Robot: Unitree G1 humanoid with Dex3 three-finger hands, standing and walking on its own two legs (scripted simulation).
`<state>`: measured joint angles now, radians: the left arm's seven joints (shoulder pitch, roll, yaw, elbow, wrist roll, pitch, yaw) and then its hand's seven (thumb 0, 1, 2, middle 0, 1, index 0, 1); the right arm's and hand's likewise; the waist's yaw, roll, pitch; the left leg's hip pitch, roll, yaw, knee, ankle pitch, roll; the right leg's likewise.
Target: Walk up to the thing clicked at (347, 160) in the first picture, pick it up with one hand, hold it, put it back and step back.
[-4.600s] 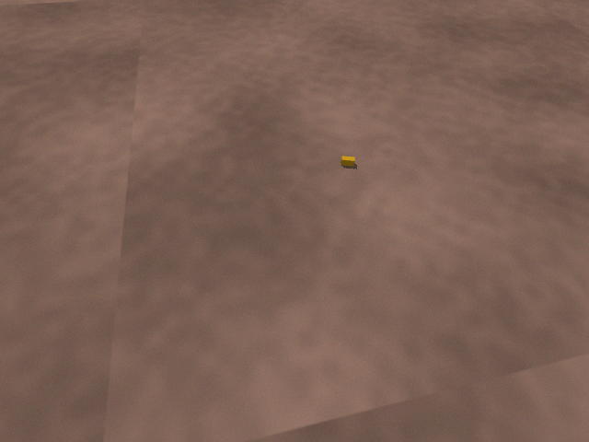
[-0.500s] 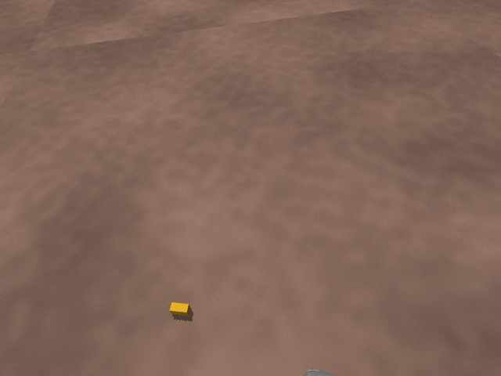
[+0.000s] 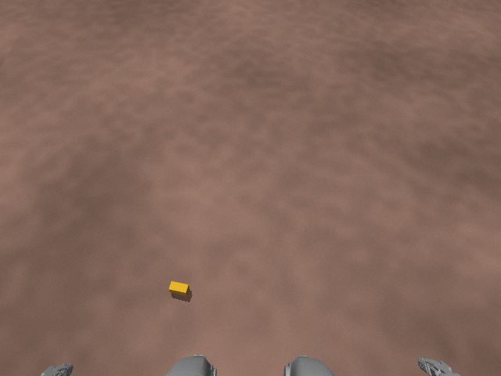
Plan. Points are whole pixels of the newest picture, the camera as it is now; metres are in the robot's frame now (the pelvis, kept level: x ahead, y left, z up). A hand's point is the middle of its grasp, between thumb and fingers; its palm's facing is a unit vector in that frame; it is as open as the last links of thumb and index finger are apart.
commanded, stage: walk up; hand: left
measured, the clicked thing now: (179, 288) +0.47 +0.25 -0.73
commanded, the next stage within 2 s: stand in 1.72 s
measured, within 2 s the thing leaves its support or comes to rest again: neither
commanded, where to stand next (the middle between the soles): +0.12 +0.02 m, yaw -2 degrees
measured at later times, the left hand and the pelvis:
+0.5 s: hand out of the picture +0.07 +0.28 -0.13, palm faces -0.06 -0.92 -0.39, open 7.4 cm; pelvis +0.02 +0.01 +0.02, yaw -2 degrees
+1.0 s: hand (98, 358) +0.16 +0.25 -0.11, palm faces -0.10 -0.92 -0.38, open 7.3 cm; pelvis +0.03 +0.00 +0.03, yaw -4 degrees
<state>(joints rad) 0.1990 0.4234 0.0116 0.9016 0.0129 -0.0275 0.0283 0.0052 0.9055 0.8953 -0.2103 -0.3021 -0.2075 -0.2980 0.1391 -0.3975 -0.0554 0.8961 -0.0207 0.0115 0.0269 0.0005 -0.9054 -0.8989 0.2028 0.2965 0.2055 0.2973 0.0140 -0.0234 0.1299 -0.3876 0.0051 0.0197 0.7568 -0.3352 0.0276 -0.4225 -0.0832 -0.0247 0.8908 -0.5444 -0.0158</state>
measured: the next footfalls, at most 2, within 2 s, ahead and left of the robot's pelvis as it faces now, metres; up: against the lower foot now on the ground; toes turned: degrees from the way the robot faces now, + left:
none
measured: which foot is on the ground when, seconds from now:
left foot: down 0.00-1.00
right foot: down 0.00-1.00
